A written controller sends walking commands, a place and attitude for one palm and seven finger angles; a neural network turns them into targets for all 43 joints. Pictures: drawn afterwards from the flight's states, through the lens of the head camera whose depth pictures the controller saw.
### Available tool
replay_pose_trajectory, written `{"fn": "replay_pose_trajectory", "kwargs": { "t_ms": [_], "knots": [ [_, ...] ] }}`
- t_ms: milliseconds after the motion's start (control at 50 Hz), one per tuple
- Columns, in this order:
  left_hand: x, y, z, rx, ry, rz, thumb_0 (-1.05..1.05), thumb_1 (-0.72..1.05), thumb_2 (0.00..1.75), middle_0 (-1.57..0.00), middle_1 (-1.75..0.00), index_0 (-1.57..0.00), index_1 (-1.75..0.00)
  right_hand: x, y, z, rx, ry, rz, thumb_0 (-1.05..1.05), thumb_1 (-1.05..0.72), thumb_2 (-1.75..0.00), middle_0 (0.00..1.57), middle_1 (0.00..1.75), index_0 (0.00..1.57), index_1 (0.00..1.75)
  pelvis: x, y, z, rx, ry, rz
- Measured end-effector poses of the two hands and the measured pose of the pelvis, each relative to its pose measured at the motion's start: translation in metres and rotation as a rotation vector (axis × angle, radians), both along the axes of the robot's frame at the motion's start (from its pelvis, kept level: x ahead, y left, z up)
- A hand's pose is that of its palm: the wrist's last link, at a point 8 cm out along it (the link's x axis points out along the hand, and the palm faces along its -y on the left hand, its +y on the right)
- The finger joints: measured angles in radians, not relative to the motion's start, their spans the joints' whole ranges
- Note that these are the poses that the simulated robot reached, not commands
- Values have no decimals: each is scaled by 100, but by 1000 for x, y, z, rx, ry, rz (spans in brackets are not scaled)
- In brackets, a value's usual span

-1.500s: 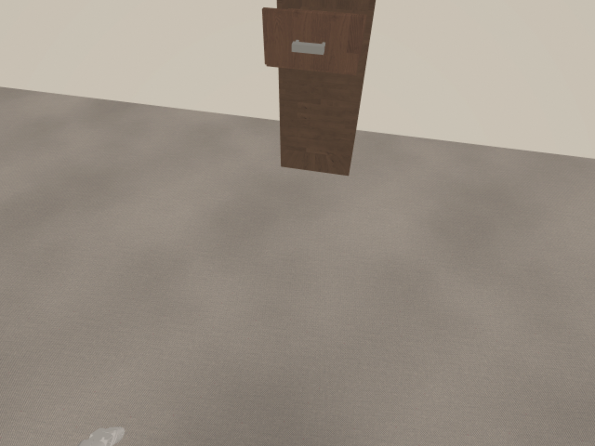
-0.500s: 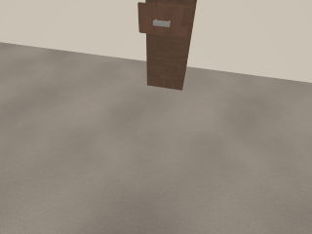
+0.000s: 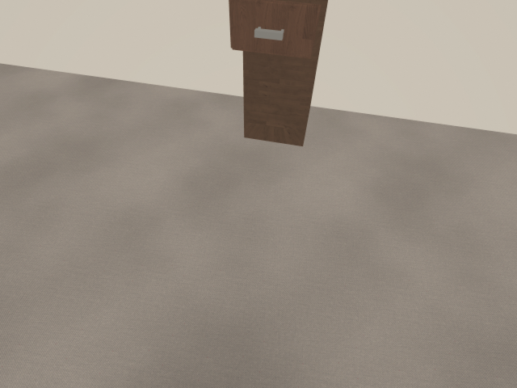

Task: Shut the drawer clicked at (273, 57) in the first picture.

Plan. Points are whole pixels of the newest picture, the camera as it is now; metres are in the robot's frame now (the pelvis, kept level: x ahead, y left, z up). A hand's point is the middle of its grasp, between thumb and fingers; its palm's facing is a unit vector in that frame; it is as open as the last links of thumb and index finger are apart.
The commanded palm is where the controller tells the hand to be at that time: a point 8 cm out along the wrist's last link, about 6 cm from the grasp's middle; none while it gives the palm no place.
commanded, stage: walk to a spot facing it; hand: left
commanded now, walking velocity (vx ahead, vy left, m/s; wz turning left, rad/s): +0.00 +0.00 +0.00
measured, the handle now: (269, 32) +1.31 +0.03 +0.01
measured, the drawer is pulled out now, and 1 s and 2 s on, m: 0.30 0.30 0.30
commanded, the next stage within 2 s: take the last steps up to it in 1.58 s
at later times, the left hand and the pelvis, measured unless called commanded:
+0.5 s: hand out of the picture +0.08 +0.20 -0.20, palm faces -0.07 -0.99 -0.14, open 7.4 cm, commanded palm none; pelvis +0.10 +0.02 -0.01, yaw -4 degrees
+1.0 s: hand (207, 280) +0.37 +0.14 -0.18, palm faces -0.04 -0.98 -0.21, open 7.2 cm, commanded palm none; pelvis +0.30 -0.05 -0.01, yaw -4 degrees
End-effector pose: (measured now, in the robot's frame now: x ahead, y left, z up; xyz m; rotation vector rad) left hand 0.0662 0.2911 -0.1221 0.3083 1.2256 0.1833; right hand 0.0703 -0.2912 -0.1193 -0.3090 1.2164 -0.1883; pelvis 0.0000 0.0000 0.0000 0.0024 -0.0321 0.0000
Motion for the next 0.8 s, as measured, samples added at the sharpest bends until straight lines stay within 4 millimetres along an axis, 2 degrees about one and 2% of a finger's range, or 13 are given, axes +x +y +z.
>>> {"fn": "replay_pose_trajectory", "kwargs": {
  "t_ms": [100,180,360,400,440,480,520,580,640,700,740,800],
  "knots": [
    [2,-1,0,3,-1,6,0,90,89,-20,-30,-21,-30,3,2,-1,2,-2,1,0,-91,-90,21,30,20,30,3,0,0,0,1,-1],
    [-3,-11,-9,-25,24,15,0,91,89,-20,-30,-21,-29,0,13,-9,29,15,-10,0,-91,-90,20,29,20,30,13,0,-4,-2,3,-12],
    [-30,-35,-45,-157,174,82,0,91,89,-20,-30,-21,-29,-20,58,-28,86,131,-84,0,-91,-90,20,29,20,30,59,16,-17,-22,22,-29],
    [-30,-38,-50,-175,233,73,0,91,89,-20,-30,-21,-29,-24,70,-29,93,133,-123,0,-91,-90,20,29,20,30,72,20,-19,-11,25,-56],
    [-19,-39,-49,-180,274,45,0,91,89,-20,-30,-21,-29,-34,80,-28,99,143,-170,0,-91,-90,21,29,20,30,84,22,-17,-17,23,-69],
    [5,-41,-47,-181,271,24,0,91,89,-20,-30,-21,-29,-49,92,-25,110,192,-215,0,-91,-90,20,29,20,30,96,21,-15,-22,20,-68],
    [39,-43,-45,-183,234,4,1,91,89,-20,-30,-20,-29,-67,103,-20,128,269,-254,0,-91,-90,20,29,20,30,109,18,-13,-22,19,-69],
    [102,-51,-42,-185,147,-33,1,91,89,-20,-30,-20,-29,-88,116,-13,160,397,-305,0,-91,-90,21,29,20,30,129,12,-12,-18,22,-76],
    [173,-67,-39,-186,50,-81,1,91,89,-19,-30,-20,-29,-97,122,-8,194,504,-349,0,-91,-90,21,29,20,30,153,2,-15,-14,24,-88],
    [241,-88,-40,-176,-44,-133,0,91,89,-19,-30,-20,-29,-89,117,-13,217,570,-390,0,-91,-90,21,30,20,30,182,-12,-25,-13,20,-101],
    [276,-100,-44,-163,-110,-149,0,91,89,-19,-30,-20,-29,-72,105,-22,226,586,-404,0,-91,-90,21,30,20,30,205,-25,-36,0,10,-104],
    [300,-112,-43,-159,-146,-130,0,91,89,-19,-30,-20,-29,-21,78,-35,213,510,-394,0,-91,-90,21,30,20,30,227,-38,-35,-6,-11,-93]
  ]
}}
